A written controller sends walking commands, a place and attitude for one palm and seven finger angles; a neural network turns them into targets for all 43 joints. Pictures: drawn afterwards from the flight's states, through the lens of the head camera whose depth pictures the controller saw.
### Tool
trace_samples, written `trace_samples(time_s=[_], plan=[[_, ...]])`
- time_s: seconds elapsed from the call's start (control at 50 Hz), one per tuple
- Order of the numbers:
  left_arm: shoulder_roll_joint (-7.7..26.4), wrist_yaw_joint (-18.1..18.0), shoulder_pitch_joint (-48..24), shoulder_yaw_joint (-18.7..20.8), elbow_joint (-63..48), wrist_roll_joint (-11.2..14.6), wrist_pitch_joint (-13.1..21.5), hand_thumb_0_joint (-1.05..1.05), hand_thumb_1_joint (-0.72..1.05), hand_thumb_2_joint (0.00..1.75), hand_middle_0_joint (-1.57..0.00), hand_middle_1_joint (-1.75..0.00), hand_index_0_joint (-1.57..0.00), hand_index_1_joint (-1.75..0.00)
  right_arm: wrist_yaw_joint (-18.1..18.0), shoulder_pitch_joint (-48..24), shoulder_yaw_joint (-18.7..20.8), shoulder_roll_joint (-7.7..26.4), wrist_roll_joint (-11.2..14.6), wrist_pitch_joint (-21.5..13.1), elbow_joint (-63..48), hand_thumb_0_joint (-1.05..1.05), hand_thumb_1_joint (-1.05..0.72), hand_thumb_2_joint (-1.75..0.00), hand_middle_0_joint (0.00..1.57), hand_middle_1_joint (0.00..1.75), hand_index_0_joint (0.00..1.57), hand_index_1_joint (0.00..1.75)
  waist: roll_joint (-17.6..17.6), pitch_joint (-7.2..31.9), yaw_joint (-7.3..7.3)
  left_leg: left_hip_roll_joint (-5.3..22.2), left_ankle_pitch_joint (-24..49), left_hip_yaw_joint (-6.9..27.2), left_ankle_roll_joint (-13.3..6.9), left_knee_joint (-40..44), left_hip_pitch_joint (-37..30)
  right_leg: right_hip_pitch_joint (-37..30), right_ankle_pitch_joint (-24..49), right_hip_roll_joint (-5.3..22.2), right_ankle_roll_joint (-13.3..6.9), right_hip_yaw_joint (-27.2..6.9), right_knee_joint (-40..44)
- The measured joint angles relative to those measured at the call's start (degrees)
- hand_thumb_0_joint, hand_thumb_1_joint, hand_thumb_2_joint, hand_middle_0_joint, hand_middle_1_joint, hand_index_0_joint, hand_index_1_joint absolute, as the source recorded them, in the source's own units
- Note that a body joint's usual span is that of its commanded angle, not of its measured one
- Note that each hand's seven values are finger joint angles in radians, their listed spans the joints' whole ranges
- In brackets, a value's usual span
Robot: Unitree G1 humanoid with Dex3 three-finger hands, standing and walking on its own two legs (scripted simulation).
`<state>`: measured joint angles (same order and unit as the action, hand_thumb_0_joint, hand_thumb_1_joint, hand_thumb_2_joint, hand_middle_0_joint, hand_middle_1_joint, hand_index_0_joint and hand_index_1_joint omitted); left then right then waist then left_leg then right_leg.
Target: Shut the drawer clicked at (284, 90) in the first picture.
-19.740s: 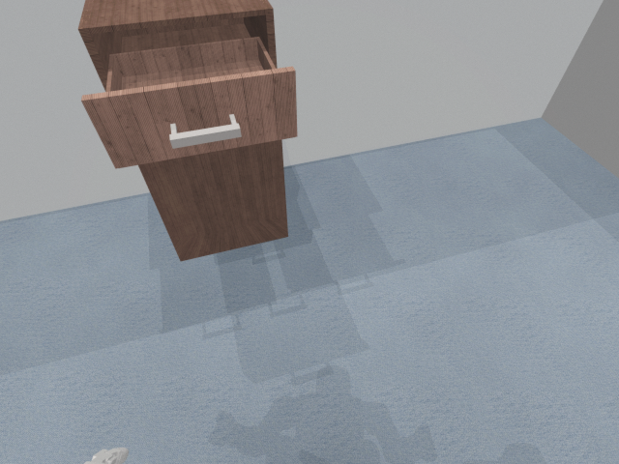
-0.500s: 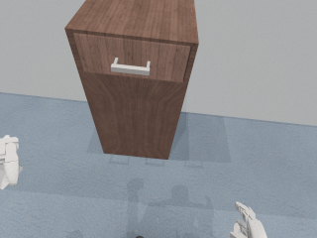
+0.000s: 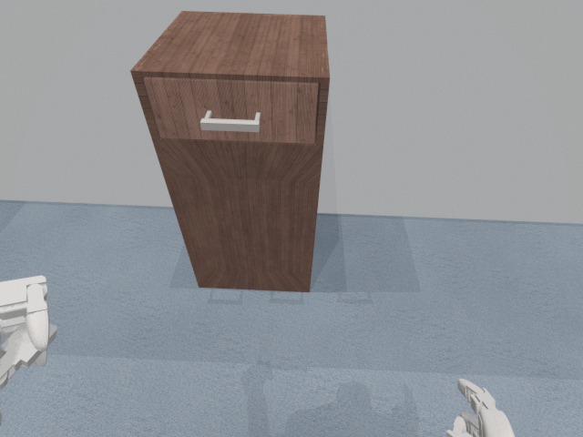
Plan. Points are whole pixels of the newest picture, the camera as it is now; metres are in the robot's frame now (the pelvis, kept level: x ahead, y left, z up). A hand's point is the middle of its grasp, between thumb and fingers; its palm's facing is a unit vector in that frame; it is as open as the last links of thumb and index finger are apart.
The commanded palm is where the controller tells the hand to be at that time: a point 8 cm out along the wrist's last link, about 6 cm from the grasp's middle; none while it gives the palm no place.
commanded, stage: stop stepping back and stand still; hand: left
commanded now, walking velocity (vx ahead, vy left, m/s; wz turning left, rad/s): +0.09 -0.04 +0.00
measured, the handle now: (231, 120) +0.79 +0.19 +0.03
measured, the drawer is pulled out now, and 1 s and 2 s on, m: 0.00 0.00 0.00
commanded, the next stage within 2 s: let the arm hang, fingers relaxed in 1.52 s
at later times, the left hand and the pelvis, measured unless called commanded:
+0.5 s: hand out of the picture +0.08 +0.27 +0.16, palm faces +0.48 -0.81 -0.33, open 3.2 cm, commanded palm +0.03 +0.30 +0.18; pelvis -0.09 +0.02 -0.01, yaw +3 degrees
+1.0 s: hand out of the picture +0.09 +0.25 +0.17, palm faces +0.42 -0.79 -0.45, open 3.2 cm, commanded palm +0.03 +0.30 +0.18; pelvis -0.08 +0.01 +0.00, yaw +3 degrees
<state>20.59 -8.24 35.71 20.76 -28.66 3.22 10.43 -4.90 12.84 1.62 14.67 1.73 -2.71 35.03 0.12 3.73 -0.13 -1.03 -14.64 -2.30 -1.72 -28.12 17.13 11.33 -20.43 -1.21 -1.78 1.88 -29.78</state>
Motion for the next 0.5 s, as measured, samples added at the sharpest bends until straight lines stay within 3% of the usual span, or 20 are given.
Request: trace_samples(time_s=[0.04,0.12,0.2,0.28,0.34,0.36,0.4,0.46,0.5], plan=[[-1.4,-0.2,-1.2,-1.8,0.9,-0.7,-1.0,0.01,0.89,0.90,-1.41,-1.60,-1.40,-1.60,-0.1,-0.2,-0.3,0.3,-0.1,-0.1,0.1,0.01,-0.91,-0.90,0.20,0.30,0.20,0.30,0.8,-1.4,0.79,-0.3,3.0,-0.8,-0.3,1.0,-0.9,-0.7,1.3,0.5,0.2,-0.6,0.5],[-0.2,0.2,0.1,-2.9,-2.5,-1.5,-0.5,0.02,0.89,0.90,-1.41,-1.60,-1.40,-1.60,0.4,0.1,-1.1,-0.6,-0.8,-1.6,-1.6,0.01,-0.91,-0.90,0.20,0.30,0.20,0.30,1.7,-2.5,-0.06,-0.3,5.1,-0.7,-0.6,1.8,-1.2,-0.8,3.1,0.4,0.8,-0.5,1.0],[2.3,-0.1,0.8,-1.2,-4.3,-2.1,0.9,0.02,0.89,0.90,-1.41,-1.60,-1.40,-1.60,0.5,0.8,-1.9,-2.7,-1.4,-2.6,-2.4,0.01,-0.91,-0.90,0.20,0.30,0.20,0.30,1.7,-1.9,-0.87,-0.4,4.1,0.2,-0.7,2.9,-0.6,0.2,-1.2,0.1,0.8,-0.2,0.2],[3.3,-0.4,-0.2,0.7,-3.2,-1.9,0.7,0.01,0.89,0.90,-1.41,-1.60,-1.40,-1.60,0.7,1.1,-2.3,-4.1,-1.6,-2.5,-2.7,0.01,-0.91,-0.90,0.20,0.30,0.20,0.30,-0.3,-2.2,-1.22,-0.1,-0.1,1.4,-0.4,1.5,1.5,0.8,-3.2,-0.6,-0.7,0.9,1.0],[3.3,0.0,0.1,1.0,-4.1,-1.3,0.8,0.01,0.89,0.90,-1.41,-1.60,-1.40,-1.60,1.2,1.1,-2.4,-4.4,-1.7,-1.8,-1.5,0.01,-0.91,-0.90,0.20,0.30,0.20,0.30,0.1,-2.7,0.15,-0.4,-5.3,1.2,0.3,-13.5,7.3,1.7,3.9,-0.3,-2.3,0.9,1.4],[2.9,0.2,0.3,0.9,-4.5,-1.2,1.0,0.01,0.89,0.90,-1.41,-1.60,-1.40,-1.60,1.4,1.2,-2.5,-4.3,-1.8,-1.7,-0.7,0.01,-0.91,-0.90,0.20,0.30,0.20,0.30,0.9,-2.7,0.90,-0.5,-5.0,0.8,0.4,-19.7,9.0,2.1,7.3,0.3,-2.3,0.7,1.2],[1.4,0.5,0.1,0.0,-4.4,-1.3,1.3,0.01,0.89,0.90,-1.41,-1.60,-1.40,-1.60,1.6,1.9,-2.6,-3.9,-2.0,-1.3,0.9,0.01,-0.90,-0.90,0.20,0.30,0.20,0.30,1.7,-1.9,1.71,0.3,-5.5,0.4,0.3,-24.7,9.7,3.0,7.1,0.9,-1.1,0.4,-0.7],[-0.8,-0.1,-1.4,-1.7,-3.0,-1.9,1.0,0.01,0.89,0.90,-1.41,-1.60,-1.41,-1.60,0.7,3.4,-2.5,-3.3,-2.2,-1.5,2.0,0.01,-0.90,-0.90,0.20,0.30,0.20,0.30,2.3,0.0,1.97,2.8,-8.3,0.0,-0.4,-16.7,4.9,5.1,1.4,1.7,-0.7,1.6,-4.3],[-1.7,-0.7,-3.4,-2.2,-3.1,-2.0,0.7,0.01,0.89,0.90,-1.41,-1.60,-1.41,-1.60,-0.2,3.4,-2.3,-2.3,-2.3,-2.7,1.4,0.01,-0.90,-0.90,0.20,0.30,0.20,0.30,1.6,-0.6,1.24,3.6,-7.5,1.3,-1.0,-8.1,1.4,7.9,-2.8,1.7,-0.2,2.3,-9.3]])
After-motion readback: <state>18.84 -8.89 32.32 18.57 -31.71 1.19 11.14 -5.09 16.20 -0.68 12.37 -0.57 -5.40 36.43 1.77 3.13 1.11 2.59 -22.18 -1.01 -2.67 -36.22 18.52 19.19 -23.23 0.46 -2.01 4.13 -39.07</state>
